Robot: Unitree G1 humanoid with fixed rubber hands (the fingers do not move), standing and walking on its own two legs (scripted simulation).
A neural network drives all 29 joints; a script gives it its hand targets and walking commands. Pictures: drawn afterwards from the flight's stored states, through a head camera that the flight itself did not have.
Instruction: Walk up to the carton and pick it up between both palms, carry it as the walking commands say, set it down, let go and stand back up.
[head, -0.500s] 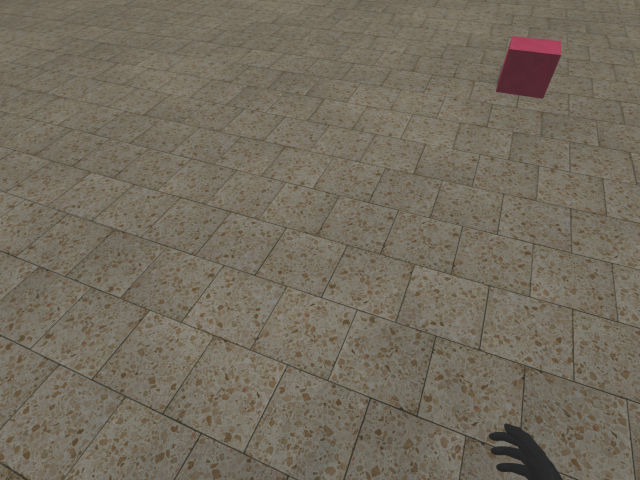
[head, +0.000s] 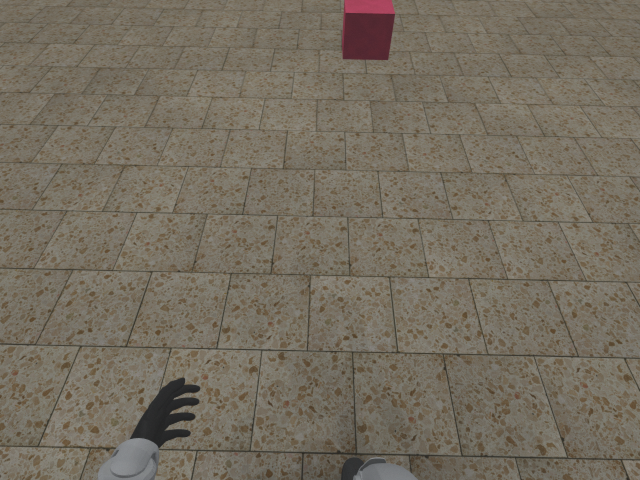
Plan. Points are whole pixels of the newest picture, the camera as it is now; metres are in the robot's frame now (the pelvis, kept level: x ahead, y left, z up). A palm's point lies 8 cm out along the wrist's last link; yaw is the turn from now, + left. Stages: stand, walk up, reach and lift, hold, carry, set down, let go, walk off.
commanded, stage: walk up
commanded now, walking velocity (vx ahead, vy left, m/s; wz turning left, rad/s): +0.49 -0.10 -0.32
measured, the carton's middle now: (366, 29) +2.64 -0.60 -0.61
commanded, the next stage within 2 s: none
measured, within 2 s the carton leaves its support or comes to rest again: neither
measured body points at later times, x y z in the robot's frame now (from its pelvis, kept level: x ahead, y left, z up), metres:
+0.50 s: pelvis +0.23 -0.01 +0.02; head +0.25 -0.01 +0.47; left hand +0.18 +0.24 -0.12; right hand +0.41 -0.25 -0.08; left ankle +0.36 +0.11 -0.70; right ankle +0.14 -0.10 -0.72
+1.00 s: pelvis +0.44 -0.09 +0.01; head +0.48 -0.10 +0.46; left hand +0.66 +0.10 -0.11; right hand +0.30 -0.32 -0.13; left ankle +0.35 +0.10 -0.71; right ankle +0.51 -0.24 -0.72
